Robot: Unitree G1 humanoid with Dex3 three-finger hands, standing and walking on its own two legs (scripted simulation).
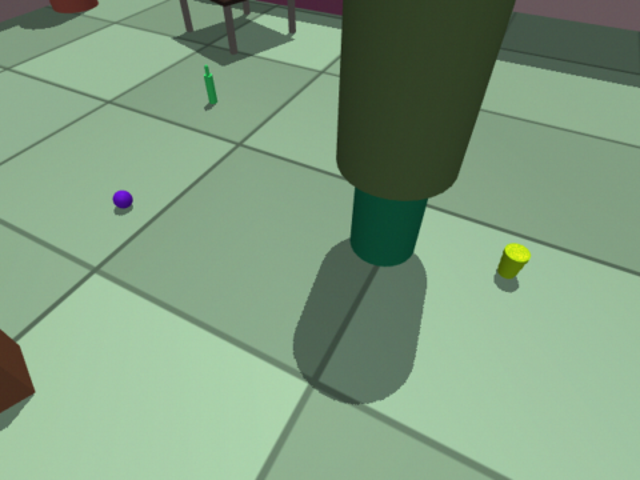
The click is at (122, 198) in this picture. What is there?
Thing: free ball
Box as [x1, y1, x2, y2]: [113, 190, 132, 207]
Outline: 116,192 113,196 113,201 117,206 127,207 130,205 132,198 128,192 123,190
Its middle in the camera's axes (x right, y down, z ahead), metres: -0.89 -0.21 +1.82
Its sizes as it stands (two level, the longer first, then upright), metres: 0.083 0.083 0.083
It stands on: the floor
